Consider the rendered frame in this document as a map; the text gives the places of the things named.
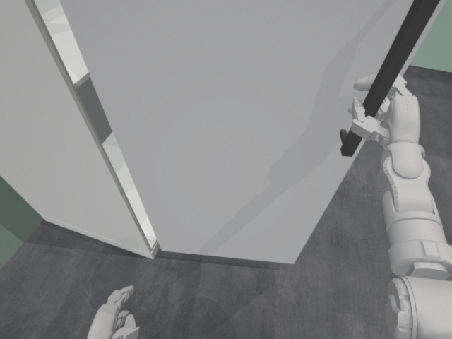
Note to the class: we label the right robot hand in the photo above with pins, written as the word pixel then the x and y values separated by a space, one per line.
pixel 401 115

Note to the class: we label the right robot forearm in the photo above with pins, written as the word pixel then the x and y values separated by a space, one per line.
pixel 418 246

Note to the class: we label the fridge door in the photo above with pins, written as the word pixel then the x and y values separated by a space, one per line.
pixel 228 112

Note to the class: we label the handle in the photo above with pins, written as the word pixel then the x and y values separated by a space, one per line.
pixel 415 21

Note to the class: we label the left robot hand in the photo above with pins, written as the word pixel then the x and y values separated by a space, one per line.
pixel 108 320

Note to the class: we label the right robot upper arm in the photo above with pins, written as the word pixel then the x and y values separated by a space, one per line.
pixel 419 308

